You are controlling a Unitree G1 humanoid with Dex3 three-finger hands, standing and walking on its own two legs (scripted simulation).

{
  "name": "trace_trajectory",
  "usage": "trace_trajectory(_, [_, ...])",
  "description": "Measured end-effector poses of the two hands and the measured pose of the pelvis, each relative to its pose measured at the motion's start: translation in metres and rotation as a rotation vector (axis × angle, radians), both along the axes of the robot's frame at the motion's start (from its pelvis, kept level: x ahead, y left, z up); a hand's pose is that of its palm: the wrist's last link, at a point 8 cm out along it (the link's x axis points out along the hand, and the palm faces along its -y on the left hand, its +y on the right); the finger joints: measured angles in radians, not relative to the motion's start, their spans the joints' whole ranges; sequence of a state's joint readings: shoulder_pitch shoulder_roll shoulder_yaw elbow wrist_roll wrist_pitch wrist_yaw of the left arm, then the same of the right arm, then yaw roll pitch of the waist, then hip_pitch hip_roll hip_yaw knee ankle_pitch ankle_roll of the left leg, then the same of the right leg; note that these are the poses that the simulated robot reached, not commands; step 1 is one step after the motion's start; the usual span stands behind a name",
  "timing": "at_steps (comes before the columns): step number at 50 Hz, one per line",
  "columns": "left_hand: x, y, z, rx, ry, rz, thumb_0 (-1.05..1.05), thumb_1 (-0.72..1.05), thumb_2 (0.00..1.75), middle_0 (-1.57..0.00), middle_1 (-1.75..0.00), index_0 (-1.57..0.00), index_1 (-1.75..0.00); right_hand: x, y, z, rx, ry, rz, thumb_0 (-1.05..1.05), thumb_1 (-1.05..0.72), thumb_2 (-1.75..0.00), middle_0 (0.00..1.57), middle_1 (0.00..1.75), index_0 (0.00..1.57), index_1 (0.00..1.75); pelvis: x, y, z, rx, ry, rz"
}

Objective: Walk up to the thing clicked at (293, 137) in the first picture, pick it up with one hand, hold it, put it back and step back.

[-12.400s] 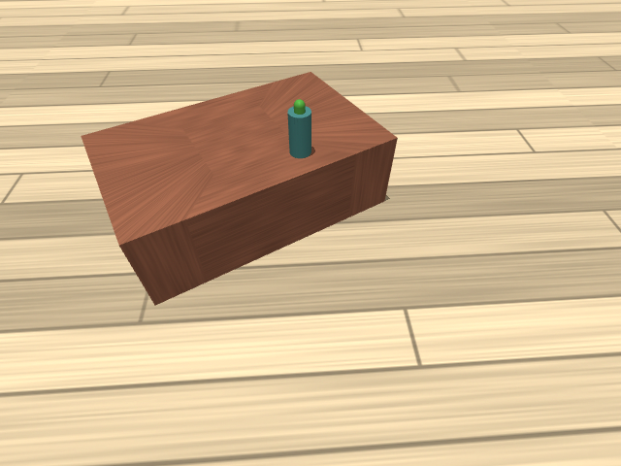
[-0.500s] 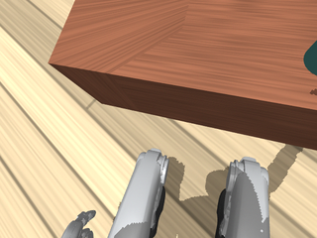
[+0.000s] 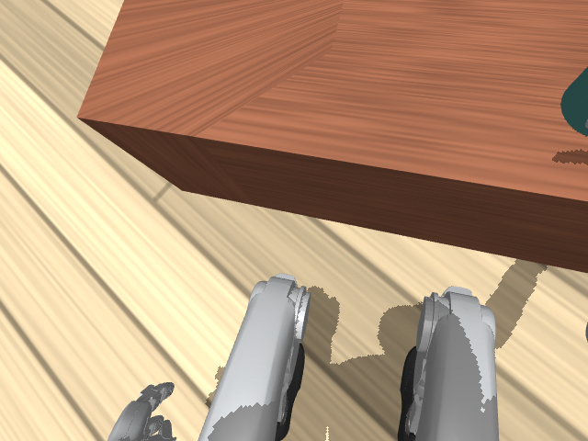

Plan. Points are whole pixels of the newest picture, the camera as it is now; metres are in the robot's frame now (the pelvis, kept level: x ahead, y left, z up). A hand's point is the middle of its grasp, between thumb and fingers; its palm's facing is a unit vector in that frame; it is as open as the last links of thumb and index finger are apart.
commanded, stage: close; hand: right
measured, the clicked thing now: out of the picture +0.54 -0.32 +0.05
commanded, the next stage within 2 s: settle in 0.78 s
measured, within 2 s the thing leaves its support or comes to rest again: leaves its support in 1.24 s
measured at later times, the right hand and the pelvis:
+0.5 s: hand out of the picture +0.53 -0.33 +0.03, palm faces +0.38 +0.93 -0.03, open 12.6 cm; pelvis +0.00 +0.00 +0.00, yaw +0 degrees
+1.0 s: hand out of the picture +0.53 -0.33 +0.03, palm faces +0.39 +0.92 -0.02, open 11.6 cm; pelvis +0.00 +0.00 +0.00, yaw +0 degrees
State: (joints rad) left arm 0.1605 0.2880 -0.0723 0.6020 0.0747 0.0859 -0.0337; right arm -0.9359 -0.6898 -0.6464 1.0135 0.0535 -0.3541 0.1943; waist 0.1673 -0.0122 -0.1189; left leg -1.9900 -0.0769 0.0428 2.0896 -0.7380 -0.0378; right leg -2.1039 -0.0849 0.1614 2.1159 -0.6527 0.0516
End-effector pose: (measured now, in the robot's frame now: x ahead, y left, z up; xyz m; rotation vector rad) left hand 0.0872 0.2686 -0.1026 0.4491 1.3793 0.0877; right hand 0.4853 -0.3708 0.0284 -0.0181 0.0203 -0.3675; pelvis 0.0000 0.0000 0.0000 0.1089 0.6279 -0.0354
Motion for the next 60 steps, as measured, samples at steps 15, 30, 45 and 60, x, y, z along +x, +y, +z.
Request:
trace_trajectory(15, [-0.020,-0.004,-0.002,0.013,0.062,0.013,0.01,0.89,0.90,-0.21,-0.30,-0.21,-0.31,0.007,-0.002,-0.006,0.000,-0.008,-0.007,-0.01,0.41,-0.11,0.36,0.21,0.34,0.21,-0.002,-0.003,-0.005,0.004,0.002,-0.006])
trace_trajectory(30, [-0.020,-0.001,0.004,0.021,0.049,0.023,0.00,0.89,0.90,-0.20,-0.30,-0.20,-0.30,0.009,-0.003,0.000,-0.003,0.005,-0.023,0.00,0.35,-0.46,0.77,0.61,0.72,0.60,-0.003,-0.002,0.000,0.006,0.001,-0.006])
trace_trajectory(45, [-0.018,-0.001,0.006,0.017,0.057,0.035,0.00,0.90,0.89,-0.20,-0.30,-0.21,-0.30,0.009,-0.001,-0.002,0.001,-0.014,-0.033,-0.01,0.42,-0.79,0.71,0.78,0.67,0.77,0.001,-0.001,0.002,0.005,0.012,-0.003])
trace_trajectory(60, [-0.003,-0.003,0.022,0.013,0.026,0.060,0.00,0.90,0.90,-0.21,-0.30,-0.21,-0.31,0.004,0.005,0.005,0.004,0.063,-0.030,-0.02,0.50,-0.94,0.64,0.96,0.61,0.94,0.008,-0.003,0.022,0.002,0.015,-0.005])
